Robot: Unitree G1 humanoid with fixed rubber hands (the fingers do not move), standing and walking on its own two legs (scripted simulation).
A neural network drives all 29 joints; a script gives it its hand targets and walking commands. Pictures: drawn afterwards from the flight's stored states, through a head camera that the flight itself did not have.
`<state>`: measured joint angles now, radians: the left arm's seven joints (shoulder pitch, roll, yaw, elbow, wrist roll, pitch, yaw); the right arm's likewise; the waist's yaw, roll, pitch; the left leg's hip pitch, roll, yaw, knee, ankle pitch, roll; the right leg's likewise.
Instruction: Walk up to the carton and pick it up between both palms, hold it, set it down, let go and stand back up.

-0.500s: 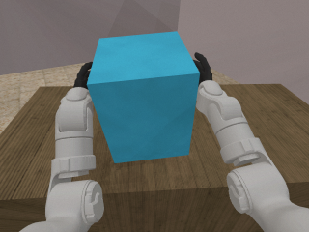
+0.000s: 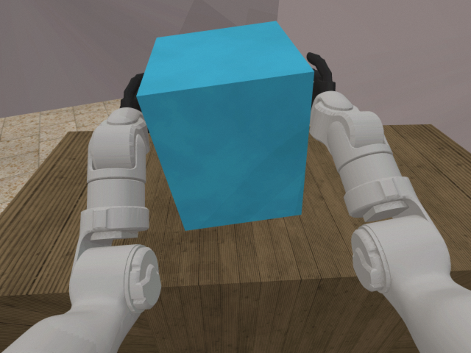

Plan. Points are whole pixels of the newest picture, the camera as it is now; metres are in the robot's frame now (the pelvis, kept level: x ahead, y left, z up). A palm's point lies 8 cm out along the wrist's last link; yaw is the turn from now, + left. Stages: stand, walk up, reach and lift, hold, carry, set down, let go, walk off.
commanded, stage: reach and lift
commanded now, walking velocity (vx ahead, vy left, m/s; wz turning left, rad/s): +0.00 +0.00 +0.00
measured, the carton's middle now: (230, 127) +0.40 -0.01 +0.25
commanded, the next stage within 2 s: hold in 0.08 s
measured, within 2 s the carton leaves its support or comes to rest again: neither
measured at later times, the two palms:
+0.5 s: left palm (119, 108) +0.38 +0.16 +0.30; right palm (312, 92) +0.38 -0.13 +0.32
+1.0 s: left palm (131, 104) +0.38 +0.14 +0.30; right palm (325, 88) +0.38 -0.15 +0.32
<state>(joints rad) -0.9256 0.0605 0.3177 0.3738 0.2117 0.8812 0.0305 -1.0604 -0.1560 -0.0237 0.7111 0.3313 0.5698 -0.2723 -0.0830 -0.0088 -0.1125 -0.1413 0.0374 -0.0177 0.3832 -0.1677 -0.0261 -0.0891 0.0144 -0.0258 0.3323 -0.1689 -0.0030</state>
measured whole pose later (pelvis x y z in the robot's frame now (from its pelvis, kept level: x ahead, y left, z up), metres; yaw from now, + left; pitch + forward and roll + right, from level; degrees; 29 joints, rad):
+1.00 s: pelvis +0.01 -0.01 +0.00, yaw +0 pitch -2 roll -1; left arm -1.01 0.09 0.32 0.49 0.14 0.93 0.07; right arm -1.16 -0.20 0.03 0.82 0.42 0.66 -0.31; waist -0.05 0.03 -0.21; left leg -0.20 0.05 -0.03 0.40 -0.18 -0.04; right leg -0.14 0.03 -0.04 0.34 -0.18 -0.01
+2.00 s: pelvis +0.01 -0.01 +0.00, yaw +1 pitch -2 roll -1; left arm -1.02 0.11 0.34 0.54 0.13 0.90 0.06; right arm -1.16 -0.20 0.06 0.83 0.43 0.69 -0.33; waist -0.05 0.05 -0.22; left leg -0.20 0.05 -0.04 0.41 -0.18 -0.04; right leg -0.13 0.03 -0.04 0.34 -0.18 -0.01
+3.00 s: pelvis +0.01 -0.01 +0.00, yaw +1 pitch -2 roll -2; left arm -1.03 0.12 0.33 0.55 0.15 0.90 0.04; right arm -1.17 -0.20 0.05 0.84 0.43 0.71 -0.33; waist -0.06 0.02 -0.20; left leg -0.19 0.05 -0.05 0.41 -0.19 -0.04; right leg -0.11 0.03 -0.05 0.32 -0.17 -0.01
